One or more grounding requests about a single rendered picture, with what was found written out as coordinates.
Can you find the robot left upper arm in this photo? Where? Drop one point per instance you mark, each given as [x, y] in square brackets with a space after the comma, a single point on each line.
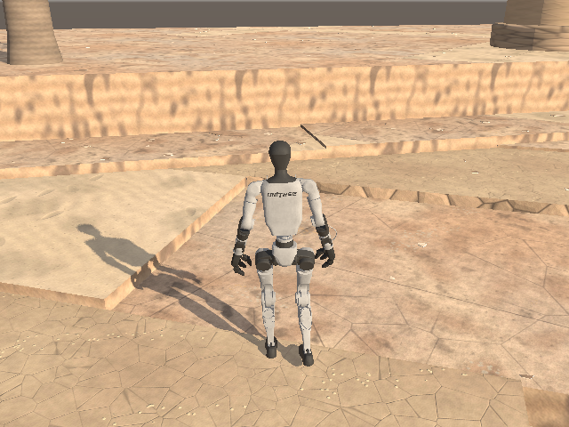
[253, 190]

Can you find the humanoid robot head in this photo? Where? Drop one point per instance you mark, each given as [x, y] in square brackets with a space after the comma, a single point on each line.
[280, 154]

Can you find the left robot hand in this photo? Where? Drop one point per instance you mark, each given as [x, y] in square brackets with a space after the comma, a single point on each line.
[237, 261]

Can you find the robot right upper arm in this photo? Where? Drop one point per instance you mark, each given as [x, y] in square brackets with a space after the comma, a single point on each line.
[310, 187]

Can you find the right robot forearm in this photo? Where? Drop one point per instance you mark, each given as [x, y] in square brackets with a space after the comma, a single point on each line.
[324, 235]

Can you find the left robot forearm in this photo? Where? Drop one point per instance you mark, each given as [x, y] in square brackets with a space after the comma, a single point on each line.
[241, 239]

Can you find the right robot hand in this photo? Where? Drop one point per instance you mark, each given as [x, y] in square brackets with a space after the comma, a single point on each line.
[326, 253]

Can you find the left robot thigh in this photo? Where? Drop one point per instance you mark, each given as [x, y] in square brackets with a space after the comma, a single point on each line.
[264, 266]

